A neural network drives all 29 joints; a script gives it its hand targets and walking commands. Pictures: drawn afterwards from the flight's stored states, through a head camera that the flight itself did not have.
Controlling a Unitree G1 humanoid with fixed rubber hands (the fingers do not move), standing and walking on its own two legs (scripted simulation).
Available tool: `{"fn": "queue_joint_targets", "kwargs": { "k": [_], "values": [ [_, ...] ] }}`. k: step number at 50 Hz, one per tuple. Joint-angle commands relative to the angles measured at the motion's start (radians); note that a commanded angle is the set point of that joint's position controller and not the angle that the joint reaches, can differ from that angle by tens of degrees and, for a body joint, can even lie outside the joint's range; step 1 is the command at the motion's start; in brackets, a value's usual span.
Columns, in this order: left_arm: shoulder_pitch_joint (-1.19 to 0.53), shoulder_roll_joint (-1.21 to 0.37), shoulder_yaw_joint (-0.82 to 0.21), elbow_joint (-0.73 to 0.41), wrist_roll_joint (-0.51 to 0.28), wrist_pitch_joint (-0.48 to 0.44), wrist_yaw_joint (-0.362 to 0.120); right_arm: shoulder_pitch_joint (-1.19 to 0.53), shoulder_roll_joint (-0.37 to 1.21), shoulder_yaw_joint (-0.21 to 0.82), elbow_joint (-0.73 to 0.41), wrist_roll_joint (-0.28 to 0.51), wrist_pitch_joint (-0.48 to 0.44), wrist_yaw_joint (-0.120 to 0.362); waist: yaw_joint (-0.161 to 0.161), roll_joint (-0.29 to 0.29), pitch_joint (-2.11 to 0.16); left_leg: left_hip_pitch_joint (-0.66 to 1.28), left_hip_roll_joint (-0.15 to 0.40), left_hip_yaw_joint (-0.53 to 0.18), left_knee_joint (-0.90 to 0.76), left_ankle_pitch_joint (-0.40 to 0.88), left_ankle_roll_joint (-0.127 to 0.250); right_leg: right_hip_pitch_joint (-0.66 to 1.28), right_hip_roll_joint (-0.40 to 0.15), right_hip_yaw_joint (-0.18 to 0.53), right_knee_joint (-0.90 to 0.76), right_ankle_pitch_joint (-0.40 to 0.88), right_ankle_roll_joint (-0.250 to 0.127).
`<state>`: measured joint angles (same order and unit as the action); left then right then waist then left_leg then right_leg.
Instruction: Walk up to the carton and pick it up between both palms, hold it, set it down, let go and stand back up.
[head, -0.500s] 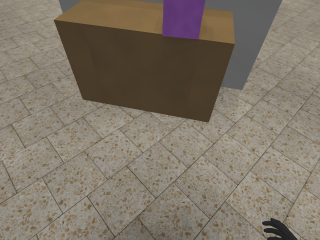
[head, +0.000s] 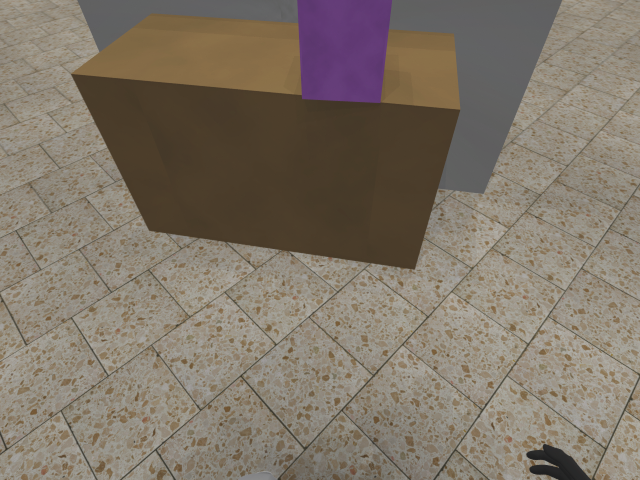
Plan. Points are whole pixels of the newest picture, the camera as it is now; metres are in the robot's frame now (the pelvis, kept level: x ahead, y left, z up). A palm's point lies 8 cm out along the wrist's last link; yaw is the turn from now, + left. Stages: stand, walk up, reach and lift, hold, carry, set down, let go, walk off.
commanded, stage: walk up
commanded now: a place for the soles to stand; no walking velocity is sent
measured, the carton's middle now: (345, 37) +1.13 -0.02 +0.06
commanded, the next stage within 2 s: none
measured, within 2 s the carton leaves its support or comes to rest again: neither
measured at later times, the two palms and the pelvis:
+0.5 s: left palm (95, 403) +0.24 +0.31 -0.06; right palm (560, 421) +0.24 -0.30 -0.08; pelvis +0.13 +0.00 -0.01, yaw -1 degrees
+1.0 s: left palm (104, 336) +0.34 +0.35 -0.07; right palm (519, 337) +0.35 -0.28 -0.06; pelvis +0.24 +0.03 +0.00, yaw -1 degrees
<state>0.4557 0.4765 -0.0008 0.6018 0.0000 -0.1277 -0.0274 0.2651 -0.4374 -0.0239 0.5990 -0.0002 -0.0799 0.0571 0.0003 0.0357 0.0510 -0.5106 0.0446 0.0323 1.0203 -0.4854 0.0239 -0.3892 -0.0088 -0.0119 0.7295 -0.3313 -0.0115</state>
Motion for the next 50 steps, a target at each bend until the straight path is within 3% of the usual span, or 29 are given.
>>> {"fn": "queue_joint_targets", "kwargs": {
  "k": [1, 2, 4, 5, 6, 7, 8, 9, 13, 17, 20, 21, 22, 23, 24, 25, 26, 28, 31, 34, 37, 39, 40, 41, 42, 43, 44, 47, 50],
  "values": [
    [0.039, 0.302, 0.132, -0.001, 0.002, -0.006, 0.019, -0.061, -0.195, -0.104, -0.042, -0.012, -0.019, 0.005, 0.051, -0.184, -0.127, -0.098, 0.022, -0.024, -0.2, 0.023, 0.009, 0.199, -0.26, 0.393, -0.304, 0.08, -0.263],
    [0.016, 0.301, 0.13, -0.007, 0.0, -0.002, 0.017, -0.049, -0.196, -0.106, -0.034, -0.012, -0.023, 0.004, 0.042, -0.193, -0.132, -0.047, 0.016, -0.01, -0.244, 0.048, 0.015, 0.166, -0.256, 0.371, -0.284, 0.068, -0.253],
    [-0.066, 0.269, 0.115, -0.028, -0.004, 0.008, 0.012, 0.068, -0.195, -0.115, 0.014, -0.013, -0.036, -0.004, -0.04, -0.141, -0.16, 0.236, -0.01, 0.011, -0.425, 0.186, 0.033, -0.03, -0.195, 0.255, -0.146, 0.008, -0.202],
    [-0.076, 0.194, 0.09, -0.04, -0.003, 0.011, 0.008, 0.175, -0.235, -0.134, 0.056, -0.022, -0.04, -0.015, -0.091, -0.007, -0.198, 0.454, 0.013, -0.069, -0.526, 0.131, 0.05, -0.199, -0.109, 0.164, 0.043, -0.075, -0.15],
    [-0.073, 0.096, 0.057, -0.056, -0.01, 0.009, 0.006, 0.262, -0.348, -0.169, 0.068, -0.041, -0.044, -0.027, -0.149, 0.245, -0.223, 0.622, 0.264, -0.463, -0.687, -0.199, 0.095, -0.445, 0.053, 0.046, 0.338, -0.176, -0.061],
    [-0.058, 0.173, 0.068, -0.032, 0.003, 0.019, 0.018, 0.205, -0.396, -0.178, 0.023, -0.027, -0.042, -0.026, -0.136, 0.157, -0.172, 0.609, 0.421, -0.694, -0.794, -0.467, 0.168, -0.567, 0.047, 0.047, 0.46, -0.207, -0.031],
    [-0.075, 0.235, 0.08, -0.004, 0.006, 0.024, 0.019, 0.138, -0.39, -0.172, 0.01, -0.011, -0.039, -0.023, -0.106, 0.057, -0.075, 0.521, 0.424, -0.682, -0.804, -0.503, 0.181, -0.581, 0.001, 0.083, 0.491, -0.152, -0.027],
    [-0.085, 0.239, 0.089, 0.018, 0.001, 0.022, 0.014, 0.108, -0.363, -0.162, 0.018, -0.005, -0.036, -0.023, -0.088, 0.026, -0.003, 0.454, 0.383, -0.6, -0.796, -0.437, 0.172, -0.562, -0.024, 0.085, 0.478, -0.096, -0.025],
    [-0.072, 0.212, 0.1, 0.045, -0.001, 0.023, -0.002, 0.112, -0.294, -0.137, 0.02, -0.011, -0.036, -0.026, -0.065, 0.072, 0.025, 0.391, 0.266, -0.331, -0.724, -0.009, 0.144, -0.41, -0.053, 0.068, 0.34, -0.001, -0.003],
    [-0.144, 0.186, 0.09, 0.021, -0.002, 0.022, -0.013, 0.115, -0.318, -0.145, 0.001, -0.009, -0.026, -0.016, -0.084, 0.118, 0.025, 0.395, 0.266, -0.242, -0.681, 0.04, 0.214, -0.339, -0.063, -0.008, 0.144, -0.036, 0.003],
    [-0.151, 0.177, 0.089, 0.02, 0.001, 0.005, -0.013, 0.09, -0.33, -0.15, -0.018, -0.011, -0.016, -0.008, -0.079, 0.141, -0.027, 0.378, 0.269, -0.199, -0.608, 0.098, 0.225, -0.227, -0.041, -0.066, 0.009, -0.046, -0.007],
    [-0.12, 0.169, 0.09, 0.031, 0.001, -0.001, -0.01, 0.061, -0.326, -0.147, -0.028, -0.009, -0.011, -0.006, -0.051, 0.126, -0.048, 0.334, 0.253, -0.157, -0.553, 0.137, 0.212, -0.14, -0.027, -0.088, -0.066, 0.014, -0.013],
    [-0.041, 0.164, 0.096, 0.057, 0.001, -0.009, -0.004, 0.005, -0.306, -0.138, -0.044, -0.006, -0.005, -0.003, 0.01, 0.082, -0.084, 0.25, 0.214, -0.086, -0.443, 0.175, 0.183, 0.015, 0.003, -0.117, -0.155, 0.097, -0.021],
    [0.092, 0.196, 0.117, 0.096, 0.006, -0.019, 0.01, -0.025, -0.251, -0.119, -0.059, -0.005, -0.006, -0.004, 0.087, -0.024, -0.166, 0.147, 0.153, -0.009, -0.226, 0.295, 0.137, 0.24, 0.039, -0.097, -0.197, 0.106, -0.03],
    [0.207, 0.265, 0.147, 0.115, 0.018, -0.023, 0.027, -0.03, -0.172, -0.094, -0.076, 0.001, -0.01, -0.004, 0.151, -0.215, -0.208, -0.062, 0.063, 0.049, 0.039, 0.316, 0.073, 0.439, -0.068, 0.171, -0.269, -0.012, -0.063],
    [0.182, 0.369, 0.163, 0.079, 0.018, -0.031, 0.04, -0.004, -0.124, -0.074, -0.095, 0.009, -0.004, -0.001, 0.112, -0.387, -0.206, -0.339, -0.065, 0.021, 0.203, -0.039, 0.0, 0.545, -0.326, 0.739, -0.411, -0.127, -0.164],
    [0.125, 0.375, 0.156, 0.062, -0.003, -0.025, 0.035, -0.061, -0.242, -0.092, -0.08, -0.007, 0.012, -0.015, 0.097, -0.196, -0.148, -0.369, -0.008, -0.085, 0.211, -0.095, 0.009, 0.478, -0.382, 0.831, -0.424, -0.257, -0.25],
    [0.071, 0.323, 0.139, 0.041, -0.007, -0.02, 0.042, -0.097, -0.231, -0.094, -0.074, -0.001, 0.007, -0.01, 0.077, -0.102, -0.017, -0.353, 0.037, -0.106, 0.172, -0.016, 0.012, 0.337, -0.323, 0.662, -0.375, -0.064, -0.273],
    [0.072, 0.293, 0.127, 0.023, -0.003, -0.019, 0.045, -0.045, -0.218, -0.107, -0.046, -0.013, 0.004, 0.0, 0.05, -0.138, -0.064, -0.23, 0.047, -0.071, 0.032, -0.014, -0.002, 0.248, -0.263, 0.483, -0.311, 0.214, -0.252],
    [0.086, 0.303, 0.134, 0.015, 0.003, -0.013, 0.043, -0.063, -0.2, -0.108, -0.048, -0.016, 0.001, 0.002, 0.058, -0.167, -0.123, -0.19, 0.038, -0.046, -0.079, -0.02, 0.0, 0.249, -0.272, 0.449, -0.282, 0.191, -0.28],
    [0.047, 0.313, 0.134, 0.007, 0.002, -0.005, 0.038, -0.062, -0.2, -0.11, -0.04, -0.018, -0.01, 0.0, 0.049, -0.187, -0.13, -0.1, 0.034, -0.027, -0.192, 0.024, 0.017, 0.187, -0.274, 0.416, -0.252, 0.124, -0.267],
    [-0.038, 0.293, 0.122, -0.012, -0.002, 0.005, 0.033, 0.046, -0.199, -0.118, 0.003, -0.016, -0.024, -0.004, -0.03, -0.15, -0.151, 0.158, 0.011, -0.003, -0.371, 0.151, 0.035, 0.006, -0.225, 0.304, -0.133, 0.05, -0.222],
    [-0.061, 0.222, 0.098, -0.028, -0.001, 0.009, 0.028, 0.157, -0.226, -0.134, 0.047, -0.022, -0.031, -0.013, -0.087, -0.04, -0.179, 0.396, 0.008, -0.042, -0.472, 0.142, 0.045, -0.179, -0.145, 0.204, 0.026, -0.028, -0.169],
    [-0.047, 0.115, 0.063, -0.039, -0.007, 0.008, 0.025, 0.264, -0.315, -0.166, 0.077, -0.04, -0.034, -0.026, -0.144, 0.227, -0.223, 0.587, 0.179, -0.342, -0.624, -0.127, 0.079, -0.4, -0.003, 0.076, 0.322, -0.123, -0.088],
    [-0.041, 0.14, 0.059, -0.025, -0.002, 0.015, 0.033, 0.229, -0.388, -0.181, 0.036, -0.035, -0.031, -0.028, -0.143, 0.216, -0.167, 0.602, 0.402, -0.672, -0.782, -0.431, 0.144, -0.583, 0.07, 0.018, 0.478, -0.213, -0.033],
    [-0.063, 0.232, 0.077, 0.005, 0.004, 0.024, 0.036, 0.155, -0.391, -0.178, 0.012, -0.013, -0.029, -0.023, -0.117, 0.073, -0.086, 0.521, 0.431, -0.71, -0.807, -0.518, 0.169, -0.595, 0.017, 0.079, 0.525, -0.173, -0.029],
    [-0.071, 0.24, 0.086, 0.027, 0.0, 0.024, 0.03, 0.118, -0.368, -0.166, 0.015, -0.007, -0.027, -0.023, -0.09, 0.031, 0.004, 0.434, 0.396, -0.632, -0.804, -0.472, 0.155, -0.575, -0.014, 0.081, 0.521, -0.108, -0.027],
    [-0.045, 0.229, 0.102, 0.058, -0.003, 0.025, 0.017, 0.094, -0.288, -0.139, 0.022, -0.009, -0.025, -0.029, -0.059, 0.065, 0.062, 0.348, 0.275, -0.381, -0.765, -0.165, 0.119, -0.45, -0.056, 0.076, 0.406, 0.005, -0.011],
    [-0.069, 0.205, 0.098, 0.053, -0.006, 0.03, 0.007, 0.109, -0.287, -0.135, 0.01, -0.011, -0.025, -0.021, -0.059, 0.079, 0.063, 0.329, 0.248, -0.276, -0.731, -0.033, 0.136, -0.368, -0.052, 0.04, 0.307, 0.018, 0.003]
  ]
}}
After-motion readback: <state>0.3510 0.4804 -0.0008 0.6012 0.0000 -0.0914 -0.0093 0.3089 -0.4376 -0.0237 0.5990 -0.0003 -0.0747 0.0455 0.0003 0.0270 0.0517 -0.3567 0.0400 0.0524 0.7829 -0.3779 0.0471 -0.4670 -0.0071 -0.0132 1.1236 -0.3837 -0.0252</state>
